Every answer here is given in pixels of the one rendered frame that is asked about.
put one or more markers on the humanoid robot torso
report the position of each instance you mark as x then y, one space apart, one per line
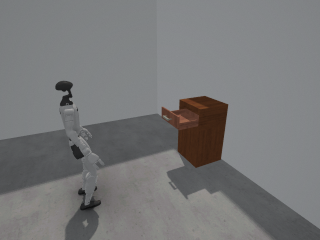
76 126

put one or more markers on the right robot thigh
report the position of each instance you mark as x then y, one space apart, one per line
78 154

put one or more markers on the right robot upper arm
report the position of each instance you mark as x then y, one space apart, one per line
69 119

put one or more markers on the right robot hand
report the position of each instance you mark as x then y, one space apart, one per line
93 158

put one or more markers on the handle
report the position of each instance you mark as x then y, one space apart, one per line
165 117

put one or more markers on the cabinet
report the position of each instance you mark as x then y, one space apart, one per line
203 144

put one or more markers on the right robot forearm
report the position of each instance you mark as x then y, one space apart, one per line
79 143

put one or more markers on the drawer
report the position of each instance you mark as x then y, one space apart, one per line
181 119

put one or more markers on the left robot hand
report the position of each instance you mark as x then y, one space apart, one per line
83 133

